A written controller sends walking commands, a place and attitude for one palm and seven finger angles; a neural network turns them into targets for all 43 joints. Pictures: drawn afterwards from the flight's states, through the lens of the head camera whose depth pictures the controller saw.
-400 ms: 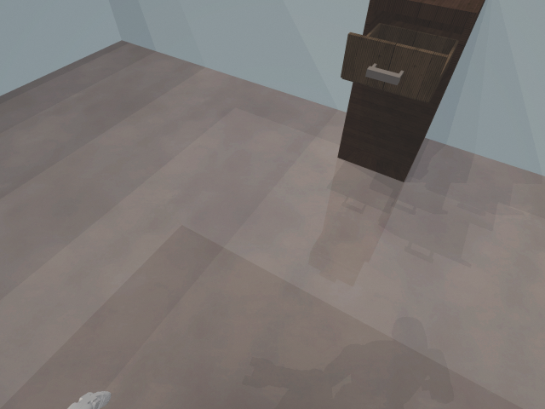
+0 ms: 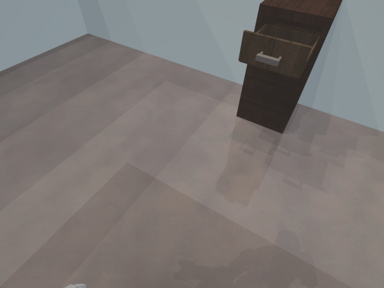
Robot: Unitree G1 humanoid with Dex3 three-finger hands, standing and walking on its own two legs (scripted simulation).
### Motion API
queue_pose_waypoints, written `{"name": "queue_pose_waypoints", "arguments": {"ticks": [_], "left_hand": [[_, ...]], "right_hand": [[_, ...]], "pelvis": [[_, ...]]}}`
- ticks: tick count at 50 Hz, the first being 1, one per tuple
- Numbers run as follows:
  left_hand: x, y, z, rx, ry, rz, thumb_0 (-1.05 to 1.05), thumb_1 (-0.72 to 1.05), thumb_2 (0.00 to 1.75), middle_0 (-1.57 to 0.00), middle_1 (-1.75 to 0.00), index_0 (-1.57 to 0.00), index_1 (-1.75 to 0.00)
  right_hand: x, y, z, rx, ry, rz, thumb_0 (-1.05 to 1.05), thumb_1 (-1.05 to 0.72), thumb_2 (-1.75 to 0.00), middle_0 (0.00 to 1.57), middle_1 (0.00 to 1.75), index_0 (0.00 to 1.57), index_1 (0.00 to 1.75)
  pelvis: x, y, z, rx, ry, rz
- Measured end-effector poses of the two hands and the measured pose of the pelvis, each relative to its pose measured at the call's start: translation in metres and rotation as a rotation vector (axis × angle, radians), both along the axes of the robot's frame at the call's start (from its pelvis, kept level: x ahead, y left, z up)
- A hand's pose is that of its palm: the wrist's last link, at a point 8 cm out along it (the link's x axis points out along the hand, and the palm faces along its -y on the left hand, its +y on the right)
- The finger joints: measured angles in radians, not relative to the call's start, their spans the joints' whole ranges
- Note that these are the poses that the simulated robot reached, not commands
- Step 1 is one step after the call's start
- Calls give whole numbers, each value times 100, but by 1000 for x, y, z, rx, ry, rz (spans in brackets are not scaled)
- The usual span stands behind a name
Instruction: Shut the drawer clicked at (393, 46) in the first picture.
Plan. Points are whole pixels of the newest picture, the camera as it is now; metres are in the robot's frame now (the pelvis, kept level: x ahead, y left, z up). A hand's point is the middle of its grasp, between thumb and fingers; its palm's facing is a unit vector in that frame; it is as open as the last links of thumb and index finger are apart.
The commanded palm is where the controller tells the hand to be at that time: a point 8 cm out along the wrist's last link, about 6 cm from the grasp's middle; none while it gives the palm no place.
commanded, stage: stand and wait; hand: left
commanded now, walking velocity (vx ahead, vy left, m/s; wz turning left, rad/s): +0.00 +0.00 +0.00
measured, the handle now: (269, 57) +1.17 -0.32 -0.08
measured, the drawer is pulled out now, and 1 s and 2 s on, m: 0.27 0.27 0.27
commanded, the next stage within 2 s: look at it before walking up in 0.42 s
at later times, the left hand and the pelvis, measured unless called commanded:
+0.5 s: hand out of the picture +0.06 +0.24 -0.15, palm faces -0.04 -0.94 -0.34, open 7.4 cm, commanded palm none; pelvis -0.02 +0.00 +0.00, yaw +0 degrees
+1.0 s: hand out of the picture +0.06 +0.24 -0.15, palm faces -0.04 -0.94 -0.33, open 7.4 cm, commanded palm none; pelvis -0.01 +0.00 +0.00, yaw +0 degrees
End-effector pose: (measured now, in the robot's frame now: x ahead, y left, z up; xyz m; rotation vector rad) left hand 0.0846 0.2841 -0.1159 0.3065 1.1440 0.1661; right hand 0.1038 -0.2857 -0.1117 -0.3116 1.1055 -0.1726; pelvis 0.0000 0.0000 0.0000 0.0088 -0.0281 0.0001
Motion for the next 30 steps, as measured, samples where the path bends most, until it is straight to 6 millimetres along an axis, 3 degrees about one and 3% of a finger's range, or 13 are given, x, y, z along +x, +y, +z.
{"name": "queue_pose_waypoints", "arguments": {"ticks": [15, 30], "left_hand": [[-30, 7, 1, 23, 70, 19, 0, 90, 90, -20, -30, -21, -30], [-29, 1, 2, 12, 52, 6, 0, 90, 90, -20, -30, -21, -30]], "right_hand": [[-49, -13, -7, -10, 112, -39, 0, -90, -90, 20, 30, 21, 30], [-56, -10, -7, 5, 108, -41, 0, -90, -90, 20, 30, 21, 30]], "pelvis": [[-11, -4, 3, -1, -6, -1], [-18, -4, 4, -1, -6, -4]]}}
